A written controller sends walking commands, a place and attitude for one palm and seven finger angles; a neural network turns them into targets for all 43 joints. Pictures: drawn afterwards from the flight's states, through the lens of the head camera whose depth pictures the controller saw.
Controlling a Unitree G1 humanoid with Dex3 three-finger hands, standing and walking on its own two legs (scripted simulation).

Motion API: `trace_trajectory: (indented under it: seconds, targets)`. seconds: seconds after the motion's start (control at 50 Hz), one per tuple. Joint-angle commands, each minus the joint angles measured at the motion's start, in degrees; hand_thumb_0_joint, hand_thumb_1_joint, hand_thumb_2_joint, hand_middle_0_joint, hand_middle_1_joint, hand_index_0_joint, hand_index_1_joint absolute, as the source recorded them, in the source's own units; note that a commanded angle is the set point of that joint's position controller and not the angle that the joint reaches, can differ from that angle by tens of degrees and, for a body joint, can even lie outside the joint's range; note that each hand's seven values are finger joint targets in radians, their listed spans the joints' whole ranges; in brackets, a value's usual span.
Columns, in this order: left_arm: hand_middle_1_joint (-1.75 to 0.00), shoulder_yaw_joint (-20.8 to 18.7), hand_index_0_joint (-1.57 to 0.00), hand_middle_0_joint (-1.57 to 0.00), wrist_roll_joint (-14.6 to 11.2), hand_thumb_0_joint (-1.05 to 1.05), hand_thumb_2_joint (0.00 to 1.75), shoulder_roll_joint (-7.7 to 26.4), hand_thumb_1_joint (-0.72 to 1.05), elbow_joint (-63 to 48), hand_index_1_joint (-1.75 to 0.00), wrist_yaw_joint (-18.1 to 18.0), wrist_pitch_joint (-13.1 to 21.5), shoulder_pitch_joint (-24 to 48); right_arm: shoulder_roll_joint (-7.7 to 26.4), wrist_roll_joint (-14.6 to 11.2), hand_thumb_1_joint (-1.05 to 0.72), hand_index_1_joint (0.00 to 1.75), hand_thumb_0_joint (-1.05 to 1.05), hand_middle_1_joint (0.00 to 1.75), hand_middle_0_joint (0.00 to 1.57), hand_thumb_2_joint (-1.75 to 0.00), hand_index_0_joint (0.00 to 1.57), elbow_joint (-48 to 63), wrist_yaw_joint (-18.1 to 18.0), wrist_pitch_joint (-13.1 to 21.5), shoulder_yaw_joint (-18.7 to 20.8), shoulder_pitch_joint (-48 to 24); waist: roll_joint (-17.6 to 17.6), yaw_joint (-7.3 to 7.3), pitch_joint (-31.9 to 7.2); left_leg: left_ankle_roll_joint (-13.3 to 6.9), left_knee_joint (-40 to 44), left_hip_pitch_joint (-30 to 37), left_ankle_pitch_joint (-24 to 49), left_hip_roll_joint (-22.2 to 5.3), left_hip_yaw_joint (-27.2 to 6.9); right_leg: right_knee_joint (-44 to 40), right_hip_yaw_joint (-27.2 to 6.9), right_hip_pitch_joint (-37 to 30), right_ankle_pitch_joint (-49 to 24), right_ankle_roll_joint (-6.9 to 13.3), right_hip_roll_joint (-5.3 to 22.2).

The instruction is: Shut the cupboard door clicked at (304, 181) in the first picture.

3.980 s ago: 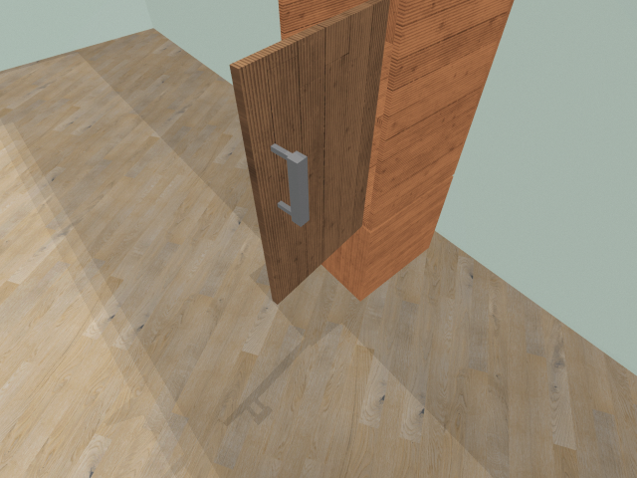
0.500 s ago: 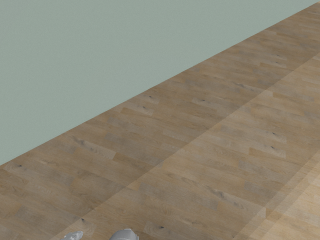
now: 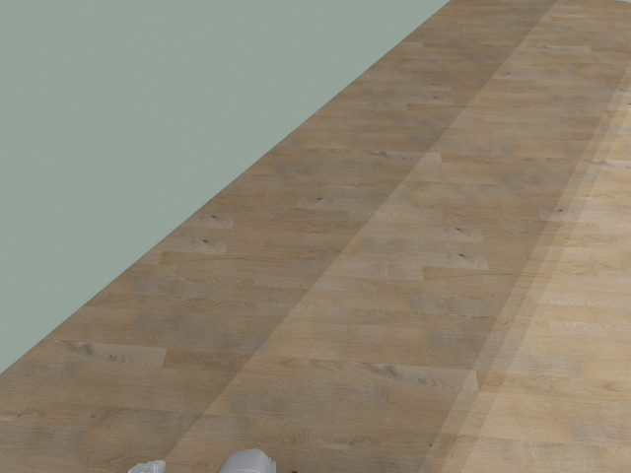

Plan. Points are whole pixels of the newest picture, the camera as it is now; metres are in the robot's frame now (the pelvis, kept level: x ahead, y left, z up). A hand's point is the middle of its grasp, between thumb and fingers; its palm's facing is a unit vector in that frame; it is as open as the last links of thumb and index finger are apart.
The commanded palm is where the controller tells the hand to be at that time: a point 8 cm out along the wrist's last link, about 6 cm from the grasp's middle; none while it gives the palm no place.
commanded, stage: walk around to get in front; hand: left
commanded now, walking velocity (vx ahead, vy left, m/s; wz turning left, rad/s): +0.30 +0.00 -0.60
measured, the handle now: out of the picture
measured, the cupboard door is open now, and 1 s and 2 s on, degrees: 99 99 99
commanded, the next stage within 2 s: walk to a spot facing it in 1.16 s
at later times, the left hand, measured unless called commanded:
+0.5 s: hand (285, 321) +0.36 +0.08 -0.16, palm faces -0.38 -0.90 -0.21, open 7.4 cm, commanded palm none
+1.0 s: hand (306, 294) +0.43 +0.05 -0.18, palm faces -0.39 -0.90 -0.19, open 7.3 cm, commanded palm none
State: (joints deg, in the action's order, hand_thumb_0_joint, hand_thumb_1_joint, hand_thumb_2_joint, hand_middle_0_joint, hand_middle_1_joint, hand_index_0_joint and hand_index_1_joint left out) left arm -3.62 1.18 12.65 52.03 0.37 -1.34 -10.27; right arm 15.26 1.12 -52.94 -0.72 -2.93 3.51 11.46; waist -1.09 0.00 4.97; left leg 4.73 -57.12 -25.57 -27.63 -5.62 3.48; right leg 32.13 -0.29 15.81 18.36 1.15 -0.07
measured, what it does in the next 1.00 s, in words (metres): walks ahead, turning right: left foot, then right foot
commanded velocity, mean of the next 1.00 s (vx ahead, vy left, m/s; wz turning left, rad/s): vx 0.35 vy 0.00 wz -0.36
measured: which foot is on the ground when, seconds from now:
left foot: up 0.00-0.14, down 0.16-0.50, up 0.52-0.90, down 0.92-1.00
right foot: down 0.00-0.14, up 0.16-0.48, down 0.50-0.92, up 0.94-1.00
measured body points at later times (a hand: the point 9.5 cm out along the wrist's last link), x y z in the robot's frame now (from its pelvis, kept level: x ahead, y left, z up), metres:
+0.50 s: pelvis +0.15 -0.05 -0.01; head +0.20 -0.08 +0.43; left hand +0.38 +0.13 -0.14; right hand +0.00 -0.25 -0.15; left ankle +0.07 +0.13 -0.73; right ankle +0.20 -0.17 -0.73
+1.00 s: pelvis +0.37 -0.13 -0.01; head +0.39 -0.13 +0.44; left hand +0.45 +0.10 -0.17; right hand +0.37 -0.39 -0.13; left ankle +0.46 -0.05 -0.73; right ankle +0.22 -0.18 -0.67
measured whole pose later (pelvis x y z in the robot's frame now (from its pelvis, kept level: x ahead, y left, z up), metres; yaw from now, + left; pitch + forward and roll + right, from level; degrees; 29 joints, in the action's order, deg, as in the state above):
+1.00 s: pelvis +0.37 -0.13 -0.01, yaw -28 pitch +0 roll +0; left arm -3.6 0.9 11.9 63.2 0.9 1.0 -19.5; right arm 9.1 2.5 -53.9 0.3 4.4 1.8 7.8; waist 2.2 -1.6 2.1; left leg -0.7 -33.6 -19.8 -13.6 -4.1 8.5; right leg 58.2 1.1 17.1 25.8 2.6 -0.4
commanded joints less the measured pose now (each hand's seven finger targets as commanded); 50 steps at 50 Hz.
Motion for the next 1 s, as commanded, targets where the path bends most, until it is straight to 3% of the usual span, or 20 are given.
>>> trace_trajectory:
  seconds: [0.0, 0.08, 0.1, 0.12, 0.14, 0.16, 0.2, 0.26, 0.38, 0.44, 0.46, 0.48, 0.5, 0.6, 0.8, 0.86, 0.88, 0.9, 0.92, 0.98]
  targets:
    - [-0.30, -3.61, -0.20, -0.20, 0.58, 0.00, 0.90, 12.45, 0.90, -1.69, -0.30, -0.11, 2.09, -2.66, 1.95, -0.08, -0.90, 0.30, 0.00, 0.30, 0.20, -0.90, 0.20, 6.91, 0.94, 3.42, 0.36, -3.65, 10.27, -1.95, -6.44, -0.13, 12.10, -1.12, 2.65, 2.22, 0.80, -13.75, -17.77, -7.55, -6.06, 10.19, 12.58]
    - [-0.30, -3.58, -0.20, -0.20, 0.07, 0.00, 0.90, 11.51, 0.90, -1.92, -0.30, 0.68, 1.89, 0.02, 3.08, -0.04, -0.90, 0.30, 0.00, 0.30, 0.20, -0.90, 0.20, 5.06, 0.49, 4.60, 0.56, 2.04, 9.31, 1.72, -3.94, -0.79, 27.78, 15.27, 10.72, 4.58, 2.91, -11.34, -17.43, 4.67, 4.50, 7.03, 8.21]
    - [-0.30, -3.03, -0.20, -0.20, 0.06, 0.00, 0.90, 9.10, 0.90, -2.58, -0.30, 0.88, 1.97, 1.04, 5.20, -0.05, -0.90, 0.30, 0.00, 0.30, 0.20, -0.90, 0.20, 3.40, -0.10, 5.12, 1.00, 7.01, 2.69, 4.22, -5.77, -1.67, 34.00, 25.60, 9.07, 1.29, -0.12, -4.93, -15.01, 11.80, 6.33, 4.68, 5.05]
    - [-0.30, -2.08, -0.20, -0.20, -0.56, 0.00, 0.90, 4.67, 0.90, -4.18, -0.30, 1.50, 1.86, 1.44, 11.43, 1.29, -0.90, 0.30, 0.00, 0.30, 0.20, -0.90, 0.20, 1.78, -0.73, 5.71, 2.31, 13.98, -14.48, 7.42, -7.58, -6.60, 40.92, 33.87, -3.82, -13.85, -19.09, 12.38, -5.94, 23.20, 12.52, 1.19, -3.31]
    - [-0.30, -1.86, -0.20, -0.20, -0.33, 0.00, 0.90, 4.49, 0.90, -7.29, -0.30, 1.90, 2.39, 6.04, 14.42, 1.77, -0.90, 0.30, 0.00, 0.30, 0.20, -0.90, 0.20, 1.18, -1.32, 5.91, 2.50, 19.30, -15.91, 9.08, -6.70, -13.16, 47.00, 32.57, -7.39, -26.19, -32.82, 26.99, -1.25, 29.03, 16.90, -0.20, -2.12]
    - [-0.30, -2.24, -0.20, -0.20, 0.56, 0.00, 0.90, 5.75, 0.90, -7.10, -0.30, 2.41, 2.81, 7.55, 12.80, 1.64, -0.90, 0.30, 0.00, 0.30, 0.20, -0.90, 0.20, 1.44, -1.01, 6.17, 1.82, 17.40, -8.36, 7.60, -4.04, -14.79, 46.96, 27.85, -3.77, -25.91, -32.49, 34.26, -3.48, 30.05, 13.03, 0.03, 1.58]
    - [-0.30, -2.30, -0.20, -0.20, 0.86, 0.00, 0.90, 4.70, 0.90, -5.00, -0.30, 3.32, 2.73, 6.58, 7.69, 1.30, -0.90, 0.30, 0.00, 0.30, 0.20, -0.90, 0.20, 2.90, -0.83, 6.71, 0.40, 10.91, -8.55, 3.77, -0.21, -11.40, 45.22, 22.78, 10.80, -19.74, -17.73, 37.91, -1.46, 29.48, 4.50, -0.86, 5.09]
    - [-0.30, -1.15, -0.20, -0.20, 0.54, 0.00, 0.90, 1.42, 0.90, -4.06, -0.30, 4.13, 1.55, 6.24, 5.63, 1.08, -0.90, 0.30, 0.00, 0.30, 0.20, -0.90, 0.20, 0.98, -1.14, 7.33, -0.32, 12.19, -9.88, 2.40, -2.74, -8.55, 41.79, 26.04, 32.59, -14.02, -0.84, 32.46, 2.45, 26.76, -1.04, -1.82, 4.96]
    - [-0.30, -0.47, -0.20, -0.20, 0.51, 0.00, 0.90, 0.90, 0.90, -4.76, -0.30, 4.25, 1.33, 11.69, 6.03, 1.47, -0.90, 0.30, 0.00, 0.30, 0.20, -0.90, 0.20, -1.57, -0.52, 6.57, 0.04, 14.36, -9.39, 3.32, -1.17, -8.10, 40.91, 21.48, 31.49, -13.94, 7.77, 10.57, 9.22, 13.81, -3.66, -0.31, 2.23]
    - [-0.30, -1.59, -0.20, -0.20, 0.63, 0.00, 0.90, 4.01, 0.90, -1.37, -0.30, 3.66, 2.05, 0.88, 7.28, 0.95, -0.90, 0.30, 0.00, 0.30, 0.20, -0.90, 0.20, -1.43, -0.34, 6.10, 0.12, 11.47, -5.67, -3.25, -6.26, -6.11, 24.85, 16.13, 43.21, -12.32, 11.24, 3.09, 11.53, -7.00, -4.44, 2.54, -1.65]
    - [-0.30, -2.94, -0.20, -0.20, 0.79, 0.00, 0.90, 8.45, 0.90, 1.96, -0.30, 2.93, 2.86, -10.37, 6.34, 0.18, -0.90, 0.30, 0.00, 0.30, 0.20, -0.90, 0.20, -0.43, 0.15, 6.27, -0.16, 9.17, 1.31, -8.86, -11.79, -3.96, 10.32, 4.96, 39.84, -9.49, 12.94, 0.19, 5.25, -25.41, -2.19, 5.23, 2.04]
    - [-0.30, -5.12, -0.20, -0.20, 0.64, 0.00, 0.90, 16.61, 0.90, 4.01, -0.30, 1.68, 3.39, -19.72, 1.91, -1.16, -0.90, 0.30, 0.00, 0.30, 0.20, -0.90, 0.20, 2.44, 0.42, 6.46, -1.13, 8.13, 18.81, -11.92, -19.45, -0.75, -12.10, -13.25, -4.00, 0.68, 12.38, -8.48, -25.37, -39.05, -1.76, 12.29, 21.85]
    - [-0.30, -5.03, -0.20, -0.20, -1.02, 0.00, 0.90, 17.99, 0.90, 4.01, -0.30, 0.70, 2.80, -18.44, 3.26, -1.01, -0.90, 0.30, 0.00, 0.30, 0.20, -0.90, 0.20, 4.25, 0.13, 6.12, -0.49, 2.16, 11.80, -11.19, -14.23, -1.79, -20.34, -18.13, -8.87, -0.46, 0.95, -16.64, -34.19, -30.47, -3.35, 15.19, 26.63]
    - [-0.30, -1.68, -0.20, -0.20, 0.16, 0.00, 0.90, 7.11, 0.90, -0.15, -0.30, -0.39, 4.23, -0.15, 0.41, 0.68, -0.90, 0.30, 0.00, 0.30, 0.20, -0.90, 0.20, -1.53, 0.56, 4.31, -0.14, 8.09, 9.10, 1.29, -5.64, -1.11, -6.44, -4.71, 7.91, -5.07, -1.52, -19.88, -10.11, -1.95, -5.26, 9.94, 15.09]
    - [-0.30, -1.83, -0.20, -0.20, -0.10, 0.00, 0.90, 7.06, 0.90, 5.97, -0.30, 0.17, 5.64, -7.93, -1.09, 0.46, -0.90, 0.30, 0.00, 0.30, 0.20, -0.90, 0.20, 1.81, 1.92, 5.80, 0.04, -3.42, 5.39, -1.38, -2.79, -1.68, 21.87, -0.66, 15.12, 0.24, 1.73, -17.67, -9.86, -9.95, -12.73, 9.49, 13.20]
    - [-0.30, -1.62, -0.20, -0.20, -0.50, 0.00, 0.90, 6.18, 0.90, 6.08, -0.30, 0.04, 5.47, -6.47, 1.47, 0.74, -0.90, 0.30, 0.00, 0.30, 0.20, -0.90, 0.20, -1.32, 1.17, 6.71, 0.53, 3.89, 3.11, 3.17, -4.05, -3.53, 30.56, 16.61, 18.03, 1.37, 2.46, -6.85, -5.77, -2.94, -17.98, 6.32, 9.29]
    - [-0.30, -1.29, -0.20, -0.20, -0.63, 0.00, 0.90, 3.98, 0.90, 5.33, -0.30, 0.32, 5.43, -6.81, 5.71, 1.37, -0.90, 0.30, 0.00, 0.30, 0.20, -0.90, 0.20, -3.51, 0.58, 7.15, 1.52, 11.02, -4.82, 5.99, -7.88, -7.36, 33.28, 28.89, 14.41, -6.17, -8.37, 6.60, -2.74, 6.64, -15.57, 3.90, 4.86]
    - [-0.30, -0.42, -0.20, -0.20, -0.84, 0.00, 0.90, 1.55, 0.90, 4.16, -0.30, 0.78, 5.59, -7.82, 11.46, 2.00, -0.90, 0.30, 0.00, 0.30, 0.20, -0.90, 0.20, -4.92, 0.21, 6.95, 2.77, 18.48, -16.46, 7.79, -12.36, -13.99, 38.69, 37.30, 11.17, -20.59, -25.55, 25.83, 4.57, 17.55, 6.99, 1.44, -1.40]
    - [-0.30, -0.50, -0.20, -0.20, -0.16, 0.00, 0.90, 2.85, 0.90, 2.68, -0.30, 0.57, 5.77, -4.22, 10.36, 1.70, -0.90, 0.30, 0.00, 0.30, 0.20, -0.90, 0.20, -4.94, 0.20, 6.11, 2.31, 18.99, -11.42, 8.22, -9.72, -16.58, 43.33, 31.29, 3.54, -23.98, -30.17, 35.46, 0.72, 20.81, 14.11, 1.93, -0.34]
    - [-0.30, -1.11, -0.20, -0.20, 0.51, 0.00, 0.90, 1.85, 0.90, 3.25, -0.30, 1.46, 4.80, -0.97, 3.79, 1.28, -0.90, 0.30, 0.00, 0.30, 0.20, -0.90, 0.20, -3.02, -0.18, 6.94, 0.61, 9.97, -5.42, 3.32, -0.79, -13.03, 47.88, 17.43, 2.61, -18.80, -20.18, 40.13, -2.07, 24.01, 1.95, 0.89, 5.83]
